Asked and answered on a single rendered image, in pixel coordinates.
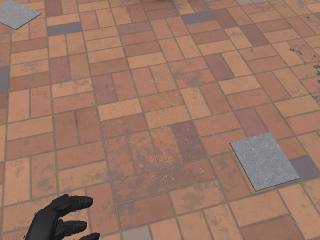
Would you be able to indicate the left robot hand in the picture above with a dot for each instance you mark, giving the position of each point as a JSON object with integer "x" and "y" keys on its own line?
{"x": 46, "y": 226}

